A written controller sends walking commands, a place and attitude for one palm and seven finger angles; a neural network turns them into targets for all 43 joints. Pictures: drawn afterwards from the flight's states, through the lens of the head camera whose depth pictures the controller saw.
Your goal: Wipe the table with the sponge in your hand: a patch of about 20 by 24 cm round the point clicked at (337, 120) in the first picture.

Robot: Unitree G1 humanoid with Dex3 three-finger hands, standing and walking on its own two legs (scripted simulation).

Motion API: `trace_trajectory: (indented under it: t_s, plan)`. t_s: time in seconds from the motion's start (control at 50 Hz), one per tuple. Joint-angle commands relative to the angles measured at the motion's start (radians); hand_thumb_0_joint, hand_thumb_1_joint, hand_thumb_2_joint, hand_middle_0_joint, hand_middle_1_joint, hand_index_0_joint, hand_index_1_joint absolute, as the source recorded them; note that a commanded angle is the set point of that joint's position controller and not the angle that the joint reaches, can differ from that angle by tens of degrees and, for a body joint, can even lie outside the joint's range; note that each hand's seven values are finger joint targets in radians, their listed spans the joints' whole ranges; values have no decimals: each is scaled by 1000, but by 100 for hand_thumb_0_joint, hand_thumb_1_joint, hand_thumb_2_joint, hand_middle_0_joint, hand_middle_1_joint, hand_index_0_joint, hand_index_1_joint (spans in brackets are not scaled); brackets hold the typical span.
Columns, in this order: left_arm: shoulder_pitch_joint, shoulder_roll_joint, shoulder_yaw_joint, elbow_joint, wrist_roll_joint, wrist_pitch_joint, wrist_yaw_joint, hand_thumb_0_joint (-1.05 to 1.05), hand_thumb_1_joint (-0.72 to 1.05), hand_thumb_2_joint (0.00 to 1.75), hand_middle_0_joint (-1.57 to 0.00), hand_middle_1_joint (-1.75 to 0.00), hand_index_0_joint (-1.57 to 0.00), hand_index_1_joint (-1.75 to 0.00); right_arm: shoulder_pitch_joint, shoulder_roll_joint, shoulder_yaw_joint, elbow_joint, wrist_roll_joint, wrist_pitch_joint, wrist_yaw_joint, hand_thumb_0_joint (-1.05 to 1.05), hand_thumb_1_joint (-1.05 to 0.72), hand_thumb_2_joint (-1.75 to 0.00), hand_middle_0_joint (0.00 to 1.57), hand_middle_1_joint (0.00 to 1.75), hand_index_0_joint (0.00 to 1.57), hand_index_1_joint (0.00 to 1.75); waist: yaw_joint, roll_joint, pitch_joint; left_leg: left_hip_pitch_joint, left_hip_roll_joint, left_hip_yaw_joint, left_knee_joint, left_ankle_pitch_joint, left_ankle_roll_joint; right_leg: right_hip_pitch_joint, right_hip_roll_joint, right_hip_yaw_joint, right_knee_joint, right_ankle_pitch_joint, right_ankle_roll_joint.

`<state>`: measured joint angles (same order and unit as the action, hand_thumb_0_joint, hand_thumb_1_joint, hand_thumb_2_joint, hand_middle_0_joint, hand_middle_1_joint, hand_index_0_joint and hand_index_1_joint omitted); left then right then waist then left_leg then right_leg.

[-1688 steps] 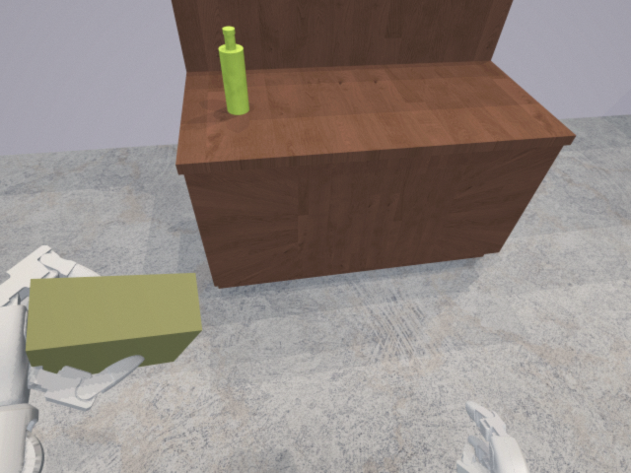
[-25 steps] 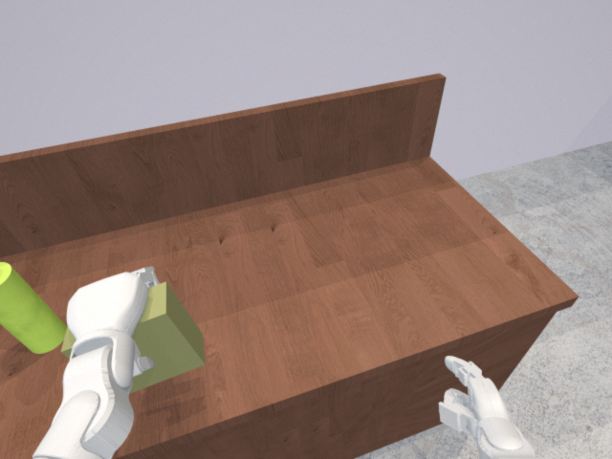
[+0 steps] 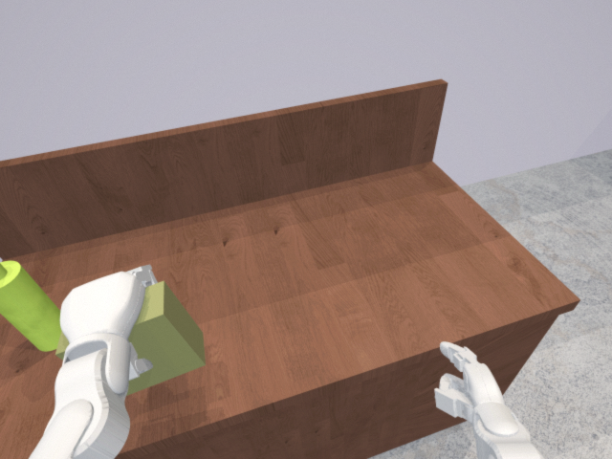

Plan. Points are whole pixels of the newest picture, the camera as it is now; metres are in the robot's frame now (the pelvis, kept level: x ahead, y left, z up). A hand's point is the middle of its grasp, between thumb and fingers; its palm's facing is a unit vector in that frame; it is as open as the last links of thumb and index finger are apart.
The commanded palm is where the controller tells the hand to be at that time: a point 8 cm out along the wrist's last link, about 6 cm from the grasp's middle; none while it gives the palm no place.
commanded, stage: bring the sponge back beside the body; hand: left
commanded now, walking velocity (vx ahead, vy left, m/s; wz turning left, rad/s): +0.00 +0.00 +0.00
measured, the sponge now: (147, 350) +0.22 +0.27 +0.03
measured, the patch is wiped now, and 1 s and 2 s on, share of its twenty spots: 1.00 1.00 1.00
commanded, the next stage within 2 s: step back with the hand held close in 1.06 s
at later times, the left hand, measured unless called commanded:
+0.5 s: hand (112, 343) +0.19 +0.28 +0.10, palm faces +0.08 -0.14 -0.99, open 10.0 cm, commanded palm +0.15 +0.27 +0.17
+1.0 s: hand (96, 354) +0.17 +0.28 +0.11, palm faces +0.12 -0.15 -0.98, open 10.0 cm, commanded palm +0.13 +0.28 +0.18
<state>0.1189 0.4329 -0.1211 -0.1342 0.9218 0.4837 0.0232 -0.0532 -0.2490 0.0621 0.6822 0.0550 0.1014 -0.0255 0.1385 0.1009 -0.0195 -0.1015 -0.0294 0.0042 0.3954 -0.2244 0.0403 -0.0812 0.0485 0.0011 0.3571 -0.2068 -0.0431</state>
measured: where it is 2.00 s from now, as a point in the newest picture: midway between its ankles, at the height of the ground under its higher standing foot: outside the picture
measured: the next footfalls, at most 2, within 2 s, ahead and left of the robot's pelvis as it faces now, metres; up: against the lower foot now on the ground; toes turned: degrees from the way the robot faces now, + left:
none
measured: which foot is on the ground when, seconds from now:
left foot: down 0.00-1.00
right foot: down 0.00-1.00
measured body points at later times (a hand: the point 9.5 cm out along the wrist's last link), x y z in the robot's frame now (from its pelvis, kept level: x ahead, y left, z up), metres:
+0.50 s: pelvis -0.01 -0.01 +0.00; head -0.05 -0.05 +0.45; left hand +0.18 +0.28 +0.15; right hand +0.26 -0.20 -0.06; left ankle +0.00 +0.09 -0.74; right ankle +0.00 -0.10 -0.75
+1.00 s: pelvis -0.02 +0.00 +0.00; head -0.06 -0.04 +0.44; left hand +0.16 +0.28 +0.16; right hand +0.25 -0.18 -0.05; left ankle +0.00 +0.09 -0.74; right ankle +0.00 -0.10 -0.75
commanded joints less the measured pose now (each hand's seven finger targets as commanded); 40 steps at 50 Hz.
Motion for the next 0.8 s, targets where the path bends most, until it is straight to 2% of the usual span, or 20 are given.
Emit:
trace_trajectory:
  t_s: [0.0,0.02,0.04,0.1,0.12,0.14,0.2,0.22,0.24,0.28,0.32,0.34,0.5,0.52,0.54,0.56,0.62,0.64,0.66,0.78]
  plan:
    - [-225,221,153,-240,30,-2,35,0,10,130,-120,-160,-120,-160,-265,-108,-41,-182,-3,-53,-11,0,-90,-90,20,30,20,30,-4,-30,-177,52,5,-119,-23,262,4,28,-17,140,-38,217,-54]
    - [-241,252,177,-260,23,-7,35,0,10,130,-120,-160,-120,-160,-266,-113,-42,-183,-6,-55,-13,0,-90,-90,20,30,20,30,-6,-13,-161,48,8,-124,-27,242,4,24,-12,156,-41,192,-60]
    - [-237,220,153,-238,29,0,27,0,10,130,-120,-160,-120,-160,-266,-108,-37,-188,-5,-56,-15,0,-90,-90,20,30,20,30,1,-17,-162,48,5,-125,-26,233,8,20,-12,130,-44,173,-57]
    - [-244,224,149,-266,29,-17,19,0,10,130,-120,-160,-120,-160,-265,-106,-39,-184,-6,-59,-18,0,-90,-90,20,30,20,30,-8,-19,-158,54,5,-125,-23,237,8,7,-16,142,-47,173,-55]
    - [-243,264,186,-301,19,-28,23,0,10,130,-120,-160,-120,-160,-265,-110,-43,-188,-8,-64,-21,0,-90,-90,20,30,20,30,-4,-4,-168,60,7,-127,-24,229,9,22,-13,160,-45,175,-59]
    - [-218,241,175,-290,22,-26,20,0,10,130,-120,-160,-120,-160,-261,-106,-40,-196,-10,-67,-22,0,-90,-90,20,30,20,30,8,-10,-189,61,-1,-122,-13,243,14,36,-14,142,-40,195,-58]
    - [-164,246,191,-284,16,-34,20,0,10,130,-120,-160,-120,-160,-257,-105,-43,-186,-9,-64,-18,0,-90,-90,20,30,20,30,0,-53,-165,47,3,-119,-11,250,7,26,-23,156,-41,219,-50]
    - [-165,291,231,-308,4,-39,26,0,10,130,-120,-160,-120,-160,-260,-113,-46,-185,-11,-66,-20,0,-90,-90,20,30,20,30,2,-34,-157,45,4,-122,-15,231,8,28,-19,174,-43,200,-55]
    - [-165,252,200,-291,10,-27,21,0,10,130,-120,-160,-120,-160,-261,-108,-38,-194,-10,-67,-21,0,-90,-90,20,30,20,30,9,-29,-166,45,-2,-121,-10,233,11,29,-19,152,-41,196,-53]
    - [-152,254,203,-265,10,-20,21,0,10,130,-120,-160,-120,-160,-261,-111,-40,-183,-8,-66,-20,0,-90,-90,20,30,20,30,4,-44,-136,37,2,-123,-12,224,7,4,-19,154,-50,173,-52]
    - [-184,292,226,-354,3,-32,26,0,10,130,-120,-160,-120,-160,-272,-112,-45,-192,-8,-72,-20,0,-90,-90,20,30,20,30,0,11,-151,43,5,-127,-21,207,6,17,-17,178,-48,147,-57]
    - [-171,255,199,-339,8,-26,23,0,10,130,-120,-160,-120,-160,-273,-105,-40,-201,-9,-76,-19,0,-90,-90,20,30,20,30,13,13,-159,43,0,-126,-13,211,11,17,-16,147,-42,145,-56]
    - [-91,261,217,-369,-6,-31,18,0,10,130,-120,-160,-120,-160,-267,-101,-44,-196,-10,-77,-17,0,-90,-90,20,30,20,30,8,-50,-135,35,5,-127,-16,193,7,-5,-22,168,-54,113,-47]
    - [-104,297,250,-400,-17,-37,22,0,10,130,-120,-160,-120,-160,-272,-109,-45,-198,-10,-80,-18,0,-90,-90,20,30,20,30,6,-31,-127,32,9,-131,-20,172,8,-2,-16,188,-56,93,-52]
    - [-100,266,226,-386,-11,-25,18,0,10,130,-120,-160,-120,-160,-273,-103,-39,-208,-12,-82,-17,0,-90,-90,20,30,20,30,18,-13,-139,29,2,-126,-15,177,11,4,-17,163,-50,98,-52]
    - [-77,255,221,-377,-16,-26,19,0,10,130,-120,-160,-120,-160,-268,-97,-40,-197,-8,-81,-15,0,-90,-90,20,30,20,30,5,-47,-114,26,6,-130,-16,180,6,-17,-17,171,-56,87,-49]
    - [-90,292,247,-423,-32,-27,20,0,10,130,-120,-160,-120,-160,-277,-107,-42,-203,-10,-82,-17,0,-90,-90,20,30,20,30,3,-13,-107,24,12,-132,-23,151,7,-18,-16,190,-61,63,-51]
    - [-83,262,226,-411,-26,-18,14,0,10,130,-120,-160,-120,-160,-277,-101,-37,-213,-10,-85,-17,0,-90,-90,20,30,20,30,16,-9,-124,21,4,-128,-14,153,11,-8,-16,168,-52,69,-51]
    - [-64,250,216,-412,-29,-21,13,0,10,130,-120,-160,-120,-160,-275,-96,-38,-204,-8,-85,-16,0,-90,-90,20,30,20,30,4,-35,-105,24,7,-129,-16,151,7,-30,-18,175,-62,50,-46]
    - [-83,255,215,-386,-22,-22,8,0,10,130,-120,-160,-120,-160,-268,-104,-35,-200,-12,-88,-27,0,-90,-90,20,30,20,30,6,-21,-96,21,7,-128,-27,110,10,-37,-12,163,-68,12,-48]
